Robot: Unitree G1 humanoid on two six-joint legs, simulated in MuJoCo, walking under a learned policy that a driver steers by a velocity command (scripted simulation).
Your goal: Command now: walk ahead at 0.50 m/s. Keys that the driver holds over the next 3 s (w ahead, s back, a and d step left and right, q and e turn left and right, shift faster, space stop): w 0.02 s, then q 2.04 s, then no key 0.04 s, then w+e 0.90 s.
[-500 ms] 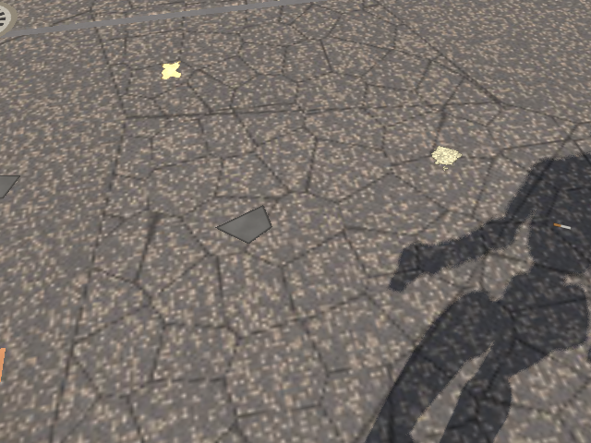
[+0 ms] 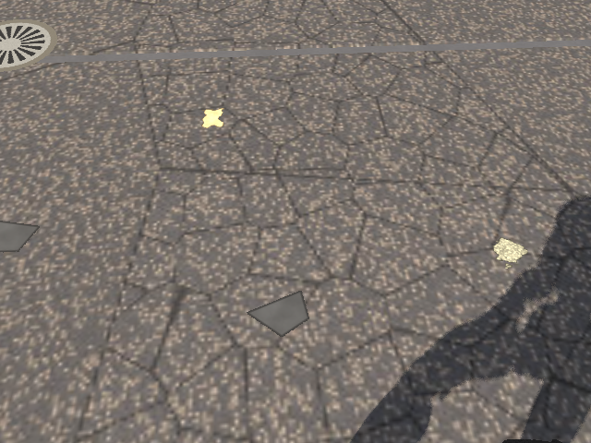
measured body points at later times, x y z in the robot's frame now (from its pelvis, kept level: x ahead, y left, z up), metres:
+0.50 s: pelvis +0.17 +0.00 +0.01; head +0.20 +0.01 +0.46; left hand +0.31 +0.30 -0.09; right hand +0.29 -0.27 -0.12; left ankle +0.13 +0.11 -0.72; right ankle +0.27 -0.10 -0.73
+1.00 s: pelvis +0.17 +0.04 +0.01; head +0.19 +0.09 +0.46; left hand +0.14 +0.36 -0.12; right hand +0.43 -0.15 -0.08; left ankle +0.13 +0.13 -0.72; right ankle +0.25 -0.10 -0.67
